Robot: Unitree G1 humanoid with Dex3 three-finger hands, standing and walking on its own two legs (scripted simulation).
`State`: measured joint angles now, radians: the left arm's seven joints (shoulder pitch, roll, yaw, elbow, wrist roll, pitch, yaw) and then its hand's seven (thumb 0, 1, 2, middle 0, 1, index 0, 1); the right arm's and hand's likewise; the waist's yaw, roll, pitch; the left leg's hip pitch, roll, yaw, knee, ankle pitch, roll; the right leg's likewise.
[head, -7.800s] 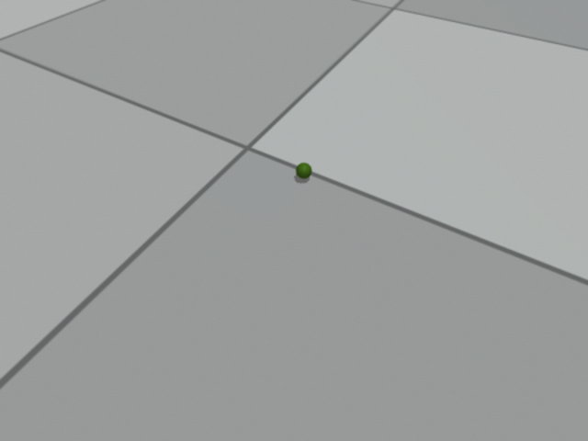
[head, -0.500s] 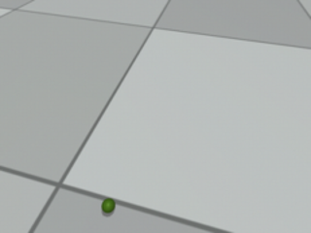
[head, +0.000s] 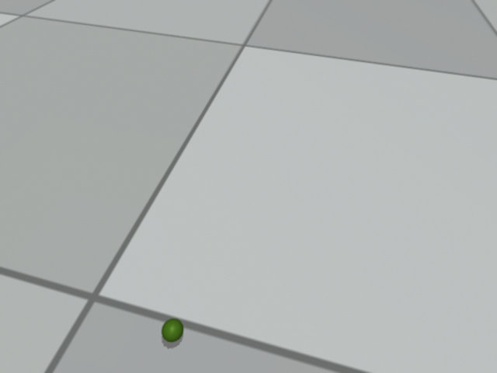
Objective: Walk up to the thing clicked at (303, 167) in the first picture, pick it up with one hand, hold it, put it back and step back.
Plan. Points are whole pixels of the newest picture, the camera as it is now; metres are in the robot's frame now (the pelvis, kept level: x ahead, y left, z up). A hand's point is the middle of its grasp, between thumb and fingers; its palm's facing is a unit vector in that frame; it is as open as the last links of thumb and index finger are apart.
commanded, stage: stand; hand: left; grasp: from above
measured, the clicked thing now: (172, 330) +0.39 +0.27 -0.74
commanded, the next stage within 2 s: rise first in 0.60 s
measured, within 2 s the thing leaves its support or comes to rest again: neither
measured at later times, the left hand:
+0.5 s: hand out of the picture +0.07 +0.26 -0.16, palm faces -0.02 -0.94 -0.35, open 7.4 cm
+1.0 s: hand out of the picture +0.14 +0.26 -0.17, palm faces -0.04 -0.93 -0.38, open 10.1 cm
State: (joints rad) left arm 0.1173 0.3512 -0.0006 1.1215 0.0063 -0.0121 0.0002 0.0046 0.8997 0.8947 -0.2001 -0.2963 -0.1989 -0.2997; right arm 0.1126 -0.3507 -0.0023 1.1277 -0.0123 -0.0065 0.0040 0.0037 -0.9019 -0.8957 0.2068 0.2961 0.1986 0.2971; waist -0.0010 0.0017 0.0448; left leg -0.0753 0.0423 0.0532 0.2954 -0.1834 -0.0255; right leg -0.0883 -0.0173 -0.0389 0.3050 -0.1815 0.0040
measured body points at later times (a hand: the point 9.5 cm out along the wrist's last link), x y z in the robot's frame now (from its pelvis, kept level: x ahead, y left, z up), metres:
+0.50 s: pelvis +0.00 +0.00 +0.00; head +0.01 +0.00 +0.45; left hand +0.07 +0.31 -0.13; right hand +0.07 -0.30 -0.13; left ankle -0.01 +0.13 -0.75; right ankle -0.01 -0.12 -0.75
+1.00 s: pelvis -0.02 +0.01 -0.02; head +0.04 +0.01 +0.42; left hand +0.14 +0.31 -0.14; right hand +0.08 -0.26 -0.14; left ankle -0.01 +0.13 -0.75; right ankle -0.01 -0.12 -0.75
